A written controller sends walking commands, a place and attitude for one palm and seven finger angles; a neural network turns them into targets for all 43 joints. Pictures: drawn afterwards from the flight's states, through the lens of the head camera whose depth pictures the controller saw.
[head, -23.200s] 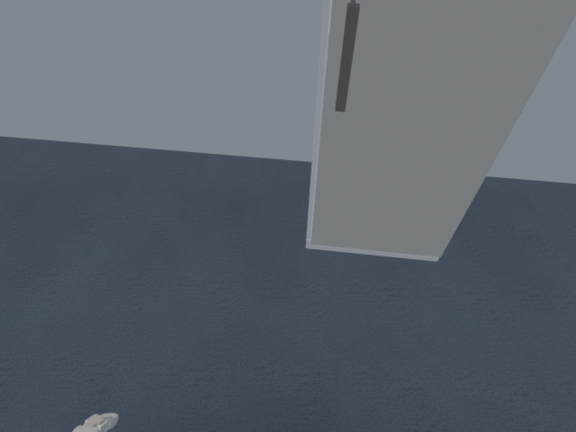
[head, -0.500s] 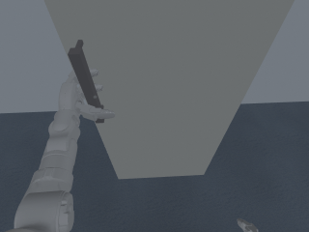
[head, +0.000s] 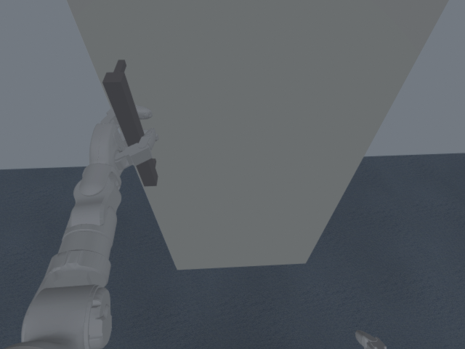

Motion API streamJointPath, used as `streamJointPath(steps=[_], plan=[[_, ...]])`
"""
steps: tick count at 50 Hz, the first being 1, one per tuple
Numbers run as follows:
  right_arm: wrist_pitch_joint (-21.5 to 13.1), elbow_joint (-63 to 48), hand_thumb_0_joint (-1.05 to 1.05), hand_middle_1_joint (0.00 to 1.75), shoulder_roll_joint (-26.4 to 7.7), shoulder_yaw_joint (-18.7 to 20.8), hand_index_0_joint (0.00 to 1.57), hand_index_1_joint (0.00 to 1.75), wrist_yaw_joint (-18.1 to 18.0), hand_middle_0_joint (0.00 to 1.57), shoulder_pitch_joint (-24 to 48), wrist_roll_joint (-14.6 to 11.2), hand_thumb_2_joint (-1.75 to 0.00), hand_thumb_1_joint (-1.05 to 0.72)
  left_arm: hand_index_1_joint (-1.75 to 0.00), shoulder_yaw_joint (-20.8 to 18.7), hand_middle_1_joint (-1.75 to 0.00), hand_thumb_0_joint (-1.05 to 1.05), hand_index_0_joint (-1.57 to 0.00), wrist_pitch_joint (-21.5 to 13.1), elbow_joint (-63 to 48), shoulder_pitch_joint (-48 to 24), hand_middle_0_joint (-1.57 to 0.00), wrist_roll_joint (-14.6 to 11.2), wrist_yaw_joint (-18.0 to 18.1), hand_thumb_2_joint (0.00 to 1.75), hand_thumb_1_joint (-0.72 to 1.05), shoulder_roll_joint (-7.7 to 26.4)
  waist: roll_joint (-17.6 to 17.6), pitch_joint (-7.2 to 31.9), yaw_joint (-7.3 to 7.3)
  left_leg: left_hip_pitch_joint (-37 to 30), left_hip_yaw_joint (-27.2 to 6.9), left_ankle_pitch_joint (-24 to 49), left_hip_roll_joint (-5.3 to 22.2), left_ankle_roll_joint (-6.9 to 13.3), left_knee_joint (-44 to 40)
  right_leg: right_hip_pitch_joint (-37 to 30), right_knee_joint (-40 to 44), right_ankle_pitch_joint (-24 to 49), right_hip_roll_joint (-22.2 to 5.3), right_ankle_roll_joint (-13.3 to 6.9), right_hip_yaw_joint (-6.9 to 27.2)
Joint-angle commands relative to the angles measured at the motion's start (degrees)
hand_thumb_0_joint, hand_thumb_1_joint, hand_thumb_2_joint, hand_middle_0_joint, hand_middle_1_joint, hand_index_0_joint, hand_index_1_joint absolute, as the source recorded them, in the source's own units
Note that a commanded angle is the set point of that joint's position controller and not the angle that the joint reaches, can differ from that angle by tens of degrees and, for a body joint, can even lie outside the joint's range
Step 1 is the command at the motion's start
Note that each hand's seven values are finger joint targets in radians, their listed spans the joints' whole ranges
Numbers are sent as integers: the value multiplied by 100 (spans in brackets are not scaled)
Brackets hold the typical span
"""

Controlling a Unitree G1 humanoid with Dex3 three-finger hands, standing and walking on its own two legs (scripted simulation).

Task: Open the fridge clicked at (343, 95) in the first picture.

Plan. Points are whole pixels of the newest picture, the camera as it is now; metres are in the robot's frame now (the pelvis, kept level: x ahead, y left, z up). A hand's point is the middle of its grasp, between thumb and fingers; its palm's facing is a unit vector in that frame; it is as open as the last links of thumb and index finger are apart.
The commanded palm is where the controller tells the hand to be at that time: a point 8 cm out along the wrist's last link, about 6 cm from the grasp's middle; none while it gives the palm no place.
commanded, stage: grip the handle and tug to test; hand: left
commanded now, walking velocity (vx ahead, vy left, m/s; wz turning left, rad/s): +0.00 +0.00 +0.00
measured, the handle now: (137, 130) +0.47 +0.19 +0.12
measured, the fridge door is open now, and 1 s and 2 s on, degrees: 0 6 30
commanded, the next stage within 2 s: pull the door a little, standing still in 0.76 s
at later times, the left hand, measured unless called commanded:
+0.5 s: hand (147, 146) +0.42 +0.16 +0.12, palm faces +0.08 -1.00 +0.00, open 5.7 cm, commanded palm +0.37 +0.22 +0.12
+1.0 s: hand (146, 169) +0.37 +0.15 +0.12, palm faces +0.07 -1.00 +0.02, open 5.8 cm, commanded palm +0.32 +0.20 +0.12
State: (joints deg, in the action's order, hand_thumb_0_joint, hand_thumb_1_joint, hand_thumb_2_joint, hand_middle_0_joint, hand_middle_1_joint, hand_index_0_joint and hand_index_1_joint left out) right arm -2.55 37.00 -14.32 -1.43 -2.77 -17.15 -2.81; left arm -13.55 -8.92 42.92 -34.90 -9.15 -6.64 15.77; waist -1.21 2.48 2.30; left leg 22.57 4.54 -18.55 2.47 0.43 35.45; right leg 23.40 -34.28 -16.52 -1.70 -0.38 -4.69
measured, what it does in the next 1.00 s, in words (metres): stands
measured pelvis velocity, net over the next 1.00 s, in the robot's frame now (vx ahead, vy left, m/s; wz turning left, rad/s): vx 0.03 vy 0.00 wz -0.01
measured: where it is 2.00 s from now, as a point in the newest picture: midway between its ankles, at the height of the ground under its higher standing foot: outside the picture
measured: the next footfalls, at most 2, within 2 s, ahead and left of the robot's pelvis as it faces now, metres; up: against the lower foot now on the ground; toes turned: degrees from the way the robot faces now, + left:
none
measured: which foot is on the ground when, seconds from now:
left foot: down 0.00-1.00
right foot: down 0.00-1.00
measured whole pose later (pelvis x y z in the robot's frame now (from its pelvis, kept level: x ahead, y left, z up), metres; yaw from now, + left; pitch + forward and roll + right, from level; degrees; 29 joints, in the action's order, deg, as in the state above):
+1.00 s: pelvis +0.03 +0.00 +0.01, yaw -1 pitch +3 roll +0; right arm -1.8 33.4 -13.3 -0.5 -2.1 -12.3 -2.3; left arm -8.8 1.4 10.2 -10.6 -10.2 -2.8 9.0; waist -2.1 2.9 -0.6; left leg 14.2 4.7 -19.0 2.5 -0.2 30.4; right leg 15.5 -29.9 -17.2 -1.1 -0.4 -4.2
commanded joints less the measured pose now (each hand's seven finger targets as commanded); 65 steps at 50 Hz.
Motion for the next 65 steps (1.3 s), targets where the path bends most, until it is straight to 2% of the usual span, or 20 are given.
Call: streamJointPath(steps=[1, 6, 12, 17, 21, 26, 31, 34, 37, 42, 43, 44, 45, 50, 56, 57, 58, 59, 62, 65], plan=[[-235, -695, 0, 30, -793, 274, 20, 30, -72, 20, -16, 27, -90, -90, -140, -449, -140, 0, -45, -463, -1389, -2304, -45, -123, 59, 90, 90, 1256, 132, 2001, -61, -744, -326, 1690, -226, 123, -355, -1014, 273, 2009, 240, -82, 235], [-202, -694, 0, 30, -787, 251, 20, 30, -78, 20, 35, 22, -90, -90, -140, -479, -140, 0, -45, -459, -1287, -2412, -45, -66, 139, 90, 90, 1350, 103, 1629, -39, -547, -310, 1371, -229, 124, -431, -913, 337, 1723, 229, -66, 259], [-234, -750, 0, 30, -753, 284, 20, 30, -46, 20, 57, 24, -90, -90, -140, -262, -140, 0, -45, -532, -1659, -2299, -45, -46, 140, 90, 90, 1087, -123, 1995, -73, -824, -306, 1626, -218, 105, -396, -958, 278, 1892, 250, -90, 242], [-239, -753, 0, 30, -778, 287, 20, 30, -50, 20, 63, 26, -90, -90, -140, -275, -140, 0, -45, -548, -1726, -2218, -45, -71, 146, 90, 90, 1114, 193, 1924, -44, -739, -293, 1595, -204, 123, -430, -1063, 304, 1965, 257, -64, 242], [-270, -826, 0, 30, -754, 312, 20, 30, -17, 20, 122, 22, -90, -90, -140, -363, -140, 0, -45, -555, -2095, -1587, -45, -108, 125, 90, 90, 1105, -93, 2124, -224, -914, -242, 1989, -198, 116, -410, -1248, 261, 2295, 253, -96, 249], [-294, -953, 0, 30, -741, 325, 20, 30, 33, 20, 220, 12, -90, -90, -140, -492, -140, 0, -45, -469, -2648, -638, -45, -219, 74, 90, 90, 1094, 100, 2132, -407, -927, -180, 2514, -164, 115, -460, -1628, 235, 2832, 248, -105, 232], [-289, -1065, 0, 30, -694, 344, 20, 30, 55, 20, 336, 6, -90, -90, -140, -551, -140, 0, -45, -288, -3410, 13, -45, -260, 47, 90, 90, 1066, -170, 2168, -499, -1125, -107, 3087, -146, 113, -490, -1816, 245, 3289, 226, -98, 254], [-286, -1132, 0, 30, -653, 346, 20, 30, 86, 20, 406, 13, -90, -90, -140, -455, -140, 0, -45, -126, -3879, 545, -45, -309, 34, 90, 90, 848, -80, 2141, -522, -1270, -71, 3475, -134, 101, -505, -1927, 261, 3648, 221, -78, 230], [-267, -1186, 0, 30, -642, 365, 20, 30, 91, 20, 474, 9, -90, -90, -140, -675, -140, 0, -45, 32, -4238, 1172, -45, -364, 59, 90, 90, 968, 71, 2069, -596, -1271, -62, 3714, -104, 94, -548, -2094, 265, 3911, 212, -65, 219], [-225, -1145, 0, 30, -601, 341, 20, 30, 44, 20, 585, 25, -90, -90, -140, -320, -140, 0, -45, 339, -4554, 802, -45, -275, 192, 90, 90, 640, -110, 1644, -372, -1409, -84, 3419, -125, 88, -582, -1738, 408, 3581, 235, -47, 189], [-195, -1111, 0, 30, -609, 342, 20, 30, 19, 20, 563, 37, -90, -90, -140, -454, -140, 0, -45, 412, -4484, 801, -45, -251, 245, 90, 90, 781, 61, 1614, -364, -1357, -124, 3351, -122, 81, -586, -1753, 405, 3532, 241, -50, 168], [-184, -1091, 0, 30, -588, 310, 20, 30, 1, 20, 596, 41, -90, -90, -140, -15, -140, 0, -45, 447, -4636, 178, -45, -193, 275, 90, 90, 448, -59, 1536, -170, -1441, -147, 3276, -142, 81, -571, -1576, 433, 3446, 233, -37, 162], [-201, -1112, 0, 30, -560, 329, 20, 30, -6, 20, 600, 51, -90, -90, -140, 272, -140, 0, -45, 500, -4774, 140, -45, -169, 320, 90, 90, 137, -31, 1601, -154, -1574, -153, 3305, -134, 99, -515, -1533, 446, 3379, 230, -27, 148], [-192, -1212, 0, 30, -524, 308, 20, 30, 20, 20, 712, 98, -90, -90, -140, 367, -140, 0, -45, 643, -5120, 1242, -45, -92, 368, 90, 90, 49, -20, 1952, -389, -1739, -187, 3522, -147, 71, -505, -1776, 381, 3479, 193, -56, 112], [-145, -1414, 0, 30, -461, 204, 20, 30, 9, 20, 1006, 110, -90, -90, -140, 635, -140, 0, -45, 720, -5651, 2085, -45, -80, 317, 90, 90, -141, 262, 1413, -422, -1468, -192, 2663, -174, 105, -682, -1787, 494, 3057, 180, -52, 95], [-132, -1379, 0, 30, -478, 200, 20, 30, -20, 20, 1030, 104, -90, -90, -140, 454, -140, 0, -45, 724, -5710, 1790, -45, -72, 350, 90, 90, 103, 243, 1341, -378, -1438, -203, 2514, -177, 98, -703, -1743, 530, 2920, 181, -57, 110], [-78, -1375, 0, 30, -517, 162, 20, 30, -165, 20, 1187, 125, -90, -90, -140, 94, -140, 0, -45, 331, -6247, 1148, -45, 400, 753, 90, 90, 1227, -88, 837, -265, -1400, -89, 1985, 10, 239, -619, -1292, 1180, 2808, -295, 23, 684], [11, -1216, 0, 30, -399, 126, 20, 30, -224, 20, 1119, 223, -90, -90, -140, 550, -140, 0, -45, 309, -5553, 2002, -45, 446, 874, 90, 90, 452, 298, 655, -195, -1322, -221, 1663, -25, 220, -591, -1229, 1306, 2447, -437, 14, 610], [166, -1274, 0, 30, -404, 130, 20, 30, -232, 20, 1192, 294, -90, -90, -140, 844, -140, 0, -45, 271, -5650, 2621, -45, 575, 991, 90, 90, 229, 370, 705, -208, -1412, -318, 1921, 47, 182, -730, -1228, 1326, 2360, -447, 27, 510], [292, -1367, 0, 30, -414, 146, 20, 30, -258, 20, 1230, 322, -90, -90, -140, 962, -140, 0, -45, 174, -6033, 2743, -45, 636, 1064, 90, 90, 225, -42, 1070, -143, -1819, -416, 2866, 172, 183, -976, -1370, 1076, 2564, -265, 106, 277]])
